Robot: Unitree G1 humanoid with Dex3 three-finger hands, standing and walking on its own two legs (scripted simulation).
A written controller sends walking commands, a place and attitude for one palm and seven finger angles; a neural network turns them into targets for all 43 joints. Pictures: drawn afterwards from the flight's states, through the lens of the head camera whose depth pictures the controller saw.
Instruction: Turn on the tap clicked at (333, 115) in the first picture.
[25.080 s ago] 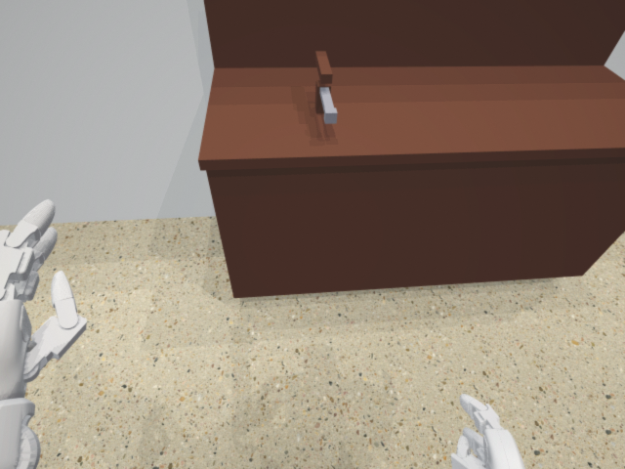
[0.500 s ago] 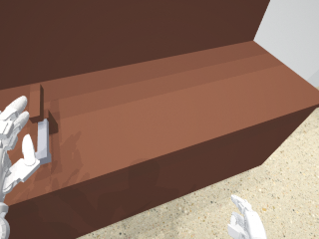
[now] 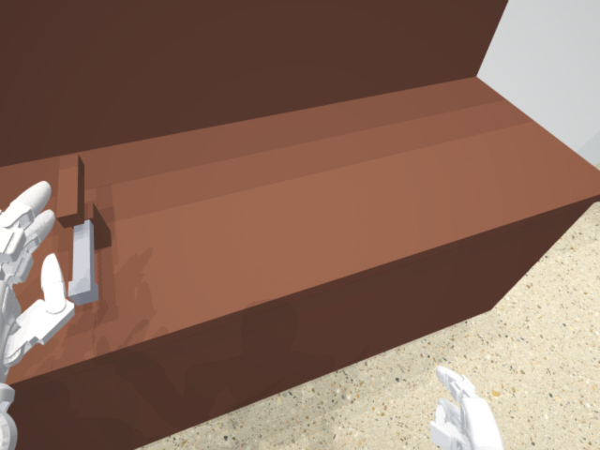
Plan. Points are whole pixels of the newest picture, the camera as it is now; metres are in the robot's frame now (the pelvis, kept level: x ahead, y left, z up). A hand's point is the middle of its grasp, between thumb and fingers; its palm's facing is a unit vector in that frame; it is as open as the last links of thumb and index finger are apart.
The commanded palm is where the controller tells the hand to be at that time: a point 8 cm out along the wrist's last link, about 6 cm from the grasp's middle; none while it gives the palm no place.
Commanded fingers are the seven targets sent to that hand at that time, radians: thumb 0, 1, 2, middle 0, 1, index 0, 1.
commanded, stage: shuffle to correct the standing spot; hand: left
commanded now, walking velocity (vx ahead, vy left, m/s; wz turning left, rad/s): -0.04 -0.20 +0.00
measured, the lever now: (83, 291) +0.31 +0.33 +0.01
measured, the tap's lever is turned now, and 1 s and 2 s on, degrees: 0 0 0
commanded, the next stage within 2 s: come to a stop and stand still in 0.12 s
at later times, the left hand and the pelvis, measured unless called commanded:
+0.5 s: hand (47, 315) +0.21 +0.25 +0.16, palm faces +0.29 -0.88 -0.38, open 7.4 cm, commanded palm +0.14 +0.30 +0.18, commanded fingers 0.00 0.90 0.90 -0.20 -0.30 -0.20 -0.30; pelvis -0.03 +0.03 +0.00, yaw -2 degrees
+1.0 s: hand out of the picture +0.16 +0.33 +0.17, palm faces +0.37 -0.85 -0.38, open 7.4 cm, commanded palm +0.10 +0.37 +0.18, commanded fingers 0.00 0.90 0.90 -0.20 -0.30 -0.20 -0.30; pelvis -0.06 +0.09 +0.00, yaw +0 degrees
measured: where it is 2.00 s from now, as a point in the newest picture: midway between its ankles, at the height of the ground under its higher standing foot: outside the picture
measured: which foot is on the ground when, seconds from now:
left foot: down 0.00-1.00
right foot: down 0.00-1.00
